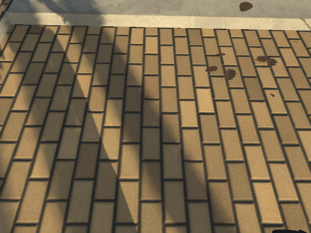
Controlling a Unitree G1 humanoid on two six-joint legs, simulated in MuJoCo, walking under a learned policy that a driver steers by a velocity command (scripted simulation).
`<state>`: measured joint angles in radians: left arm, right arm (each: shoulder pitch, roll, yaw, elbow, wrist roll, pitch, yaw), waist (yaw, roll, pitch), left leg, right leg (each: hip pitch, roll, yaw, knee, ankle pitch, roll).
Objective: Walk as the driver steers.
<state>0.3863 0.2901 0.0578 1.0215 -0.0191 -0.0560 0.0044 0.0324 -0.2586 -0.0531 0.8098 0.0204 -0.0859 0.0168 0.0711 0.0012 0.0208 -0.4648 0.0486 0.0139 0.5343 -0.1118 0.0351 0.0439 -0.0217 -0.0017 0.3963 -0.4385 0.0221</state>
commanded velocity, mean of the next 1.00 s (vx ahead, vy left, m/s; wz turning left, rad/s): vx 0.48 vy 0.00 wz -0.47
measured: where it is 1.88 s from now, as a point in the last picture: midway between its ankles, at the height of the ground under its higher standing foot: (212, 200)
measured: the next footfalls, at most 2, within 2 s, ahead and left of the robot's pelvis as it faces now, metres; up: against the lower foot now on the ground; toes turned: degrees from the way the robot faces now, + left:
right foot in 0.58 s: +0.41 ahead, -0.16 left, +0.00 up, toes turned -21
left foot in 1.04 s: +0.77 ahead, -0.13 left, +0.00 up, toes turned -33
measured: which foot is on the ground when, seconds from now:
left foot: down 0.00-0.56, up 0.58-1.00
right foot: down 0.00-0.00, up 0.02-0.56, down 0.58-1.00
